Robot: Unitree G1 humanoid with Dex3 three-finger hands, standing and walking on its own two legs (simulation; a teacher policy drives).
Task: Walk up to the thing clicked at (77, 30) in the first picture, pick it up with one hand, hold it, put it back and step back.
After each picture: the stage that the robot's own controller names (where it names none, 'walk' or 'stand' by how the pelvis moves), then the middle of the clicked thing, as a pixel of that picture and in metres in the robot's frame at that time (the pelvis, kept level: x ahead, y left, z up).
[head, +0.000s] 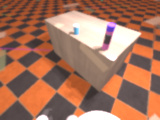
stand; (76, 29) +0.99 +0.26 +0.02
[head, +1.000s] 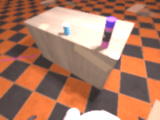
walk; (66, 29) +0.85 +0.30 +0.05
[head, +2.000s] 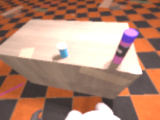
walk; (63, 50) +0.54 +0.23 +0.04
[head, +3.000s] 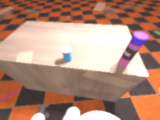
stand; (67, 54) +0.47 +0.22 +0.05
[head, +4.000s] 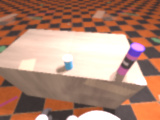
stand; (68, 62) +0.45 +0.21 +0.02
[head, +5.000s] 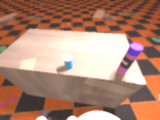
stand; (68, 62) +0.45 +0.21 +0.01
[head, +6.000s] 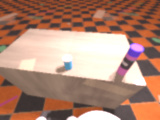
stand; (68, 62) +0.45 +0.21 +0.01
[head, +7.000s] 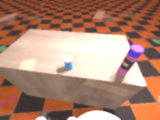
stand; (68, 63) +0.45 +0.21 +0.01
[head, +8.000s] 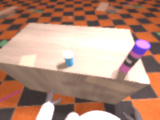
rise first; (69, 59) +0.45 +0.21 +0.02
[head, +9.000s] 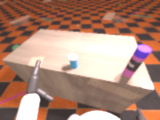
go down; (73, 61) +0.46 +0.21 +0.02
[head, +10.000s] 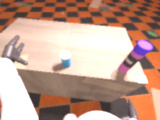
go down; (66, 60) +0.44 +0.18 +0.03
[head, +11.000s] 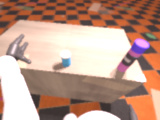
approach; (66, 59) +0.45 +0.19 +0.04
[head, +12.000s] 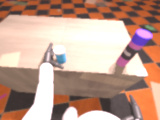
close in; (60, 55) +0.44 +0.21 +0.07
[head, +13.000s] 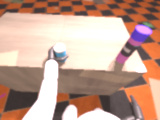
lift; (61, 53) +0.46 +0.20 +0.07
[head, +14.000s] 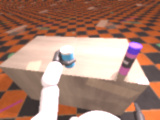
lift; (68, 57) +0.34 +0.17 +0.22
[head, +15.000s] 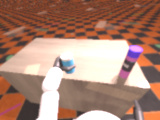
hold; (68, 63) +0.33 +0.16 +0.18
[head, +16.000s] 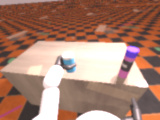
hold; (69, 62) +0.33 +0.16 +0.20
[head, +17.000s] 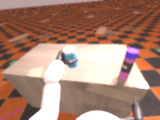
hold; (71, 57) +0.34 +0.15 +0.24
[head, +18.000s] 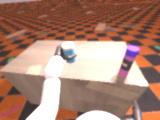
crouch; (69, 53) +0.37 +0.16 +0.24
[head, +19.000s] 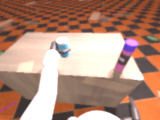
lower; (63, 48) +0.45 +0.19 +0.19
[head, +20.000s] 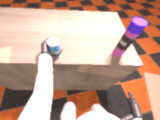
lower; (54, 47) +0.49 +0.22 +0.09
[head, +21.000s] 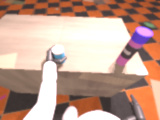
lower; (59, 55) +0.44 +0.21 +0.08
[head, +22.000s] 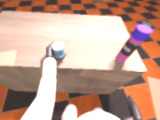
lower; (59, 51) +0.46 +0.21 +0.08
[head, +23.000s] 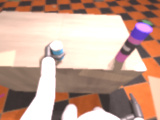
lower; (58, 51) +0.46 +0.21 +0.08
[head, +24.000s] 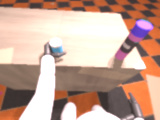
open; (57, 48) +0.48 +0.21 +0.08
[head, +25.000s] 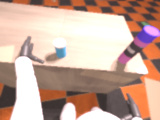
sink last; (60, 49) +0.47 +0.20 +0.08
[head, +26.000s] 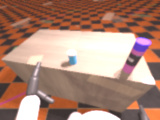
sink last; (72, 57) +0.49 +0.22 +0.05
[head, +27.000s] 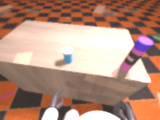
stand; (68, 55) +0.47 +0.21 +0.06
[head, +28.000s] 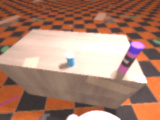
stand; (70, 59) +0.49 +0.20 +0.02
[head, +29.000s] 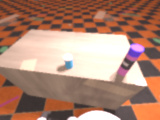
stand; (68, 61) +0.46 +0.21 +0.01
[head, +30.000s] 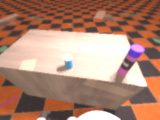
stand; (68, 62) +0.46 +0.21 +0.01
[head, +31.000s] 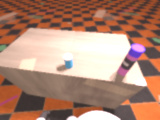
stand; (68, 61) +0.46 +0.21 +0.01
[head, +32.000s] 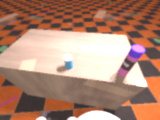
stand; (68, 62) +0.45 +0.21 +0.01
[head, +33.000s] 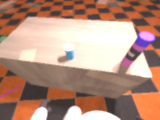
walk; (69, 52) +0.49 +0.20 +0.03
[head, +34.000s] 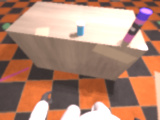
walk; (80, 28) +0.74 +0.17 +0.04
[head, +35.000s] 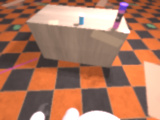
stand; (81, 19) +1.09 +0.22 +0.03
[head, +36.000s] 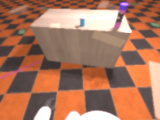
stand; (82, 21) +1.10 +0.19 +0.04
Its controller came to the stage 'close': yes
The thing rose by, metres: 0.24
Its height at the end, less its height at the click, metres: +0.00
